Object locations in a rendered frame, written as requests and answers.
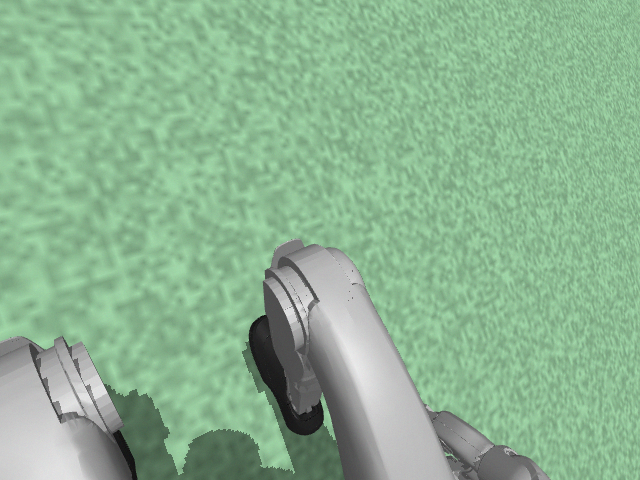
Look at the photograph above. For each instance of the right robot foot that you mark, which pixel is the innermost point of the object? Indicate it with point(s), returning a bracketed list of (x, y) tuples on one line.
[(272, 374)]

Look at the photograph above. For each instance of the left robot foot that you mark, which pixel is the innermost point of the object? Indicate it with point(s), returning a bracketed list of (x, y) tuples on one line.
[(126, 453)]

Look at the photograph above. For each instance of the right robot arm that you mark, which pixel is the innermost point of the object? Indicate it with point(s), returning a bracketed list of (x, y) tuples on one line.
[(503, 463)]

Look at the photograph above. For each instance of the right robot hand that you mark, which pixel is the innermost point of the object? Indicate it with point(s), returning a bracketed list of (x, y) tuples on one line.
[(461, 440)]

